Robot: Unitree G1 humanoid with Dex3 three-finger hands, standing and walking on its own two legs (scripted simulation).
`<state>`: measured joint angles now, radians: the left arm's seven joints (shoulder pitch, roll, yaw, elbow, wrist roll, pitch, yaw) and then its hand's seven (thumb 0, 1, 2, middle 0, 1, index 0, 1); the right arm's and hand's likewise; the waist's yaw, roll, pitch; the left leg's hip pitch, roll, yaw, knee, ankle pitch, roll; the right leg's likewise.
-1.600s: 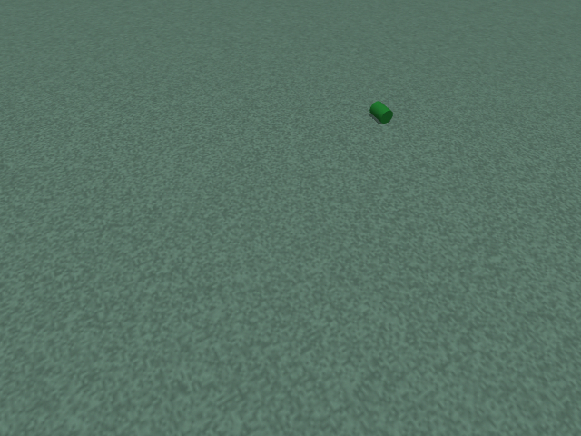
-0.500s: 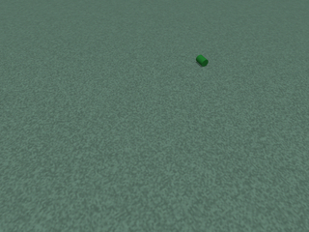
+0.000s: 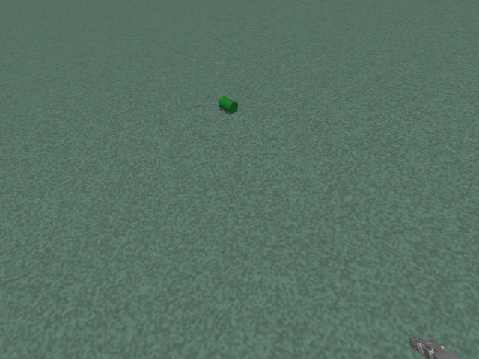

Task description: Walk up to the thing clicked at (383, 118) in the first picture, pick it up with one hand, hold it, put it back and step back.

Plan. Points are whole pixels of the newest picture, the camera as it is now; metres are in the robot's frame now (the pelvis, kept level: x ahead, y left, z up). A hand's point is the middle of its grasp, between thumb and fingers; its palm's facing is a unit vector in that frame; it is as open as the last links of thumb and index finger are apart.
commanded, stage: walk up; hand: left
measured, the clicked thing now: (228, 104) +1.96 +0.23 -0.72
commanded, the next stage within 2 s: none
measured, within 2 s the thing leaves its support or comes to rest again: neither
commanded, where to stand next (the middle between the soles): +1.45 +0.31 m, yaw -42 degrees
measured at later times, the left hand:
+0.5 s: hand (127, 212) +0.49 +0.33 -0.11, palm faces -0.34 -0.84 -0.42, open 7.4 cm
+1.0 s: hand (149, 160) +0.70 +0.33 -0.12, palm faces -0.39 -0.80 -0.47, open 7.4 cm
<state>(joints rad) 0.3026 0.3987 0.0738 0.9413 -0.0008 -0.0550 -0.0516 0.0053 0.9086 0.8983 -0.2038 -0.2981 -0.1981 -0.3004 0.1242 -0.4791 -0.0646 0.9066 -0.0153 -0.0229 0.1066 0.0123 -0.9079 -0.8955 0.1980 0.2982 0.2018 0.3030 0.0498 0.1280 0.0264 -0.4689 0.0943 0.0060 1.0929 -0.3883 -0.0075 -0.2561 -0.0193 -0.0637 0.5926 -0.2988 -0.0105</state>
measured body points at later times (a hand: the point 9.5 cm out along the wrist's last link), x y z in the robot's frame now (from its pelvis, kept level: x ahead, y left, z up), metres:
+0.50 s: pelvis +0.28 +0.09 +0.02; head +0.30 +0.09 +0.46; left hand +0.51 +0.37 -0.08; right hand +0.18 -0.23 -0.09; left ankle +0.28 +0.19 -0.73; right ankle +0.30 -0.05 -0.67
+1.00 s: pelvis +0.54 +0.09 +0.00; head +0.54 +0.05 +0.45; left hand +0.72 +0.37 -0.09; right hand +0.52 -0.26 -0.11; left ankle +0.73 +0.21 -0.68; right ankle +0.45 -0.03 -0.73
